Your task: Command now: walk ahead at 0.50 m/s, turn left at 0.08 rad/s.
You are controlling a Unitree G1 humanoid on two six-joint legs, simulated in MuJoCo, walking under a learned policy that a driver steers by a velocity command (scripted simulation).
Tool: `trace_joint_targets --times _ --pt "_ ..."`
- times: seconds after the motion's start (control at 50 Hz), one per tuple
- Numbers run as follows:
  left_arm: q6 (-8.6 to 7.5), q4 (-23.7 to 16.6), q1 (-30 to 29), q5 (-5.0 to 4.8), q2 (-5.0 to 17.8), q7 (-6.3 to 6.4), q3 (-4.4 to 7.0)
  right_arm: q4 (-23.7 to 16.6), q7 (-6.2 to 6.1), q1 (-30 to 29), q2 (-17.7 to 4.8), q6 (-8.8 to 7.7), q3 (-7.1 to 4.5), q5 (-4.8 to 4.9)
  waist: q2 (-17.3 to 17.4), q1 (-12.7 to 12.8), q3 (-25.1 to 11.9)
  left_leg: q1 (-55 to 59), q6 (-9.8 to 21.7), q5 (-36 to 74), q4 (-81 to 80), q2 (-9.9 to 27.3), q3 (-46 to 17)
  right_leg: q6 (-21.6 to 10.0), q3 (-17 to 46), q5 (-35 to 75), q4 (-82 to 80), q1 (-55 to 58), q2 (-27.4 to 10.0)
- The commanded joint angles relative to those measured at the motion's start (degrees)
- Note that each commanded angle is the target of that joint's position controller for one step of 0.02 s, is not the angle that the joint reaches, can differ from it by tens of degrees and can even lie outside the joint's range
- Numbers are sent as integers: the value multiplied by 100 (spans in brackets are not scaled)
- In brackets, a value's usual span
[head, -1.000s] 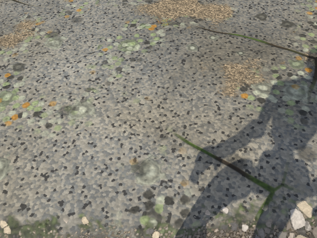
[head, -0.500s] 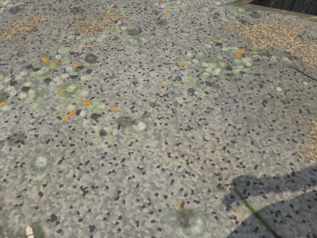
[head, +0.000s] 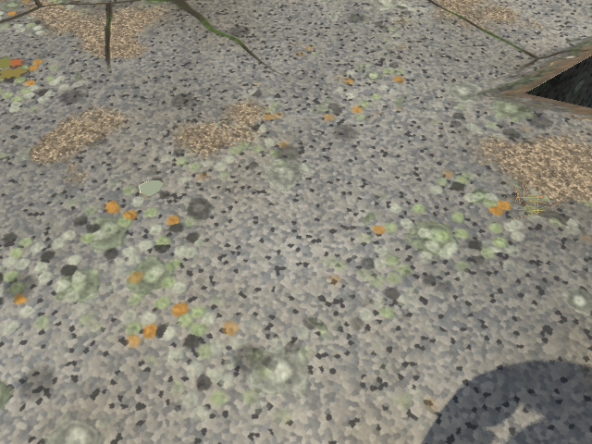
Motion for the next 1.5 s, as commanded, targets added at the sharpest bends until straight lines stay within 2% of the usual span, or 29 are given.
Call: trace_joint_targets --times 0.02,0.1,0.18,0.26,0.34,0.38,0.4,0.42,0.44,0.46,0.5,0.56,0.7,0.8,0.86,0.9,0.92,0.94,0.96,0.98,1.02,1.12,1.24,1.32,1.36,1.38,1.42,1.46,1.5 --pt "-506 -687 -1416 0 36 78 -84 -464 53 118 -337 -134 -15 119 -547 -564 -150 1075 -425 -27 -1343 586 1221 97 1008 1232 -3006 -1101 -814" --pt "-537 -219 902 28 598 196 46 -689 -44 -1083 -338 -314 -75 119 -813 444 -39 -773 -1127 -351 -2694 368 1127 95 1557 3973 -2607 2220 -1259" --pt "-442 -375 841 -127 501 -66 68 -779 -43 -1522 -81 -126 -69 -31 -837 229 128 -375 -1083 533 -4530 584 1455 -165 1544 4321 -3076 2807 -1518" --pt "-381 -80 1448 -166 584 -31 110 -1039 49 -2480 -85 -38 -119 108 -747 350 578 322 -906 391 -6277 419 1819 64 1407 4867 -3394 3348 -1680" --pt "-358 83 1434 -176 1070 -10 265 -1058 -31 -2380 -366 -60 -284 162 -954 -42 421 1809 -661 -372 -7046 13 2113 421 1171 7398 -2769 3672 -1754" --pt "-377 -121 720 -66 1286 -10 331 -520 -219 -588 -688 -146 -412 265 -857 -788 -359 4401 -236 172 -6650 50 1845 855 1111 8382 -1525 2530 -1696" --pt "-397 -220 1073 -26 824 56 204 -129 -258 668 -958 -188 -465 177 -80 -840 -1614 7281 535 1342 -5980 698 1297 1144 1147 6513 -25 1007 -1285" --pt "-434 -316 1683 96 235 -22 -69 161 -259 1742 -936 -225 -444 190 1392 -1008 -2787 9840 2033 1282 -6735 2357 -1399 1578 1206 221 2603 -1332 -20" --pt "-456 -528 285 -759 745 267 209 202 -426 1546 -996 -66 -505 466 504 -1236 -2048 8191 1505 606 -7735 2550 -2497 1041 1680 -945 3968 -1384 -63" --pt "-501 -1034 -459 -845 929 363 236 70 -469 553 -857 -113 -406 541 164 -811 -885 6925 950 54 -8147 2254 -1622 737 1779 -289 3795 -1782 -469" --pt "-463 -1216 -629 -680 713 455 218 1 -438 -100 -436 -239 -245 320 -351 -185 -162 5217 653 369 -8735 1934 -545 565 1482 472 3391 -1434 -852" --pt "-205 -1104 74 -650 465 438 245 89 -291 -305 -261 -302 -172 290 -112 352 12 4141 475 -401 -9245 1560 330 532 1526 784 2876 -1007 -1264" --pt "-77 -1666 -1500 -550 443 428 204 426 -435 286 -779 -382 -270 307 -168 -64 289 3860 48 329 -9438 1257 1727 688 1203 2986 -24 -878 -1277" --pt "-35 -2039 -2341 -601 508 256 215 661 -452 743 -943 -219 -356 373 -137 -426 475 5575 -113 308 -9093 1768 1796 517 1126 2638 -1028 -1452 -1151" --pt "-5 -2205 -2255 -564 654 150 299 622 -492 574 -1055 -73 -425 379 75 -231 369 6039 -351 1959 -8333 1868 2036 240 766 1635 -1223 -1082 -844" --pt "7 -1915 -1009 -530 1010 146 528 503 -579 415 -1103 18 -445 381 88 409 -292 5695 -630 3339 -6675 1561 2442 -28 437 1736 -1632 736 -333" --pt "31 -1705 88 -504 1575 227 740 312 -634 424 -1010 -17 -390 274 -438 794 -970 4266 -875 2005 -4914 1306 2569 -411 1657 2352 -1491 2699 -1048" --pt "0 -1704 225 -581 2129 238 836 55 -508 977 -224 -213 -100 103 -1900 373 -1670 1551 -1252 -2910 -2819 79 2176 -1594 4756 1728 -2046 4967 -2412" --pt "30 -1727 628 -582 1644 281 724 63 -391 538 -748 -451 -206 285 -1466 761 -2206 805 -1170 -3415 -2175 138 1093 -1634 5565 1145 -2661 5447 -2469" --pt "31 -1733 312 -533 1407 334 667 -130 -350 14 -883 -569 -250 486 -1277 774 -1424 300 -1092 -2916 -2133 416 1094 -1344 4753 1328 -2711 4949 -2275" --pt "39 -1967 -547 -512 1154 360 593 -253 -441 -363 -867 -600 -252 310 -291 324 -551 887 -1115 -2232 -3007 829 1189 -1079 3661 2472 -2874 3076 -1922" --pt "13 -2045 -907 -454 1083 446 562 -418 -528 -293 -554 -277 -234 229 -490 -171 -55 1985 -1401 -1769 -4633 825 1467 -888 2244 5077 -3071 1238 -1460" --pt "151 -1727 -405 -540 1091 536 557 -542 -415 -1063 -527 -275 -189 282 -844 249 -278 2899 -1267 336 -6736 390 1496 -385 1906 4356 -2700 1450 -1220" --pt "171 -1646 -541 -516 956 547 509 -491 -365 -799 -710 -330 -308 162 -804 -2 -277 3408 -875 458 -7677 354 1466 -129 2240 3946 -1823 1935 -1265" --pt "83 -1705 -90 -370 645 530 422 -499 -424 -408 -1103 -371 -373 -4 16 137 -890 5305 -251 4005 -7284 1387 633 363 1950 2353 -538 1012 -505" --pt "68 -1527 557 -440 527 529 348 -431 -446 -116 -796 -279 -308 -11 943 92 -1662 6299 709 4676 -7194 2332 -352 744 1787 203 616 372 -266" --pt "265 -1609 -17 -495 1056 504 464 -340 -408 -80 -447 -120 -196 240 498 -115 -1436 5884 792 2508 -7671 2431 -994 1072 1843 -1609 1565 -171 -520" --pt "547 -1608 -391 -490 927 576 473 -418 -408 -683 -551 19 -192 232 97 47 -665 4669 398 150 -8175 2082 -649 1156 1686 -1143 1352 -131 -781" --pt "668 -1534 -376 -468 666 636 418 -482 -432 -1192 -626 150 -224 171 436 232 -231 3588 29 -928 -8542 1528 27 1135 1378 -707 213 636 -789"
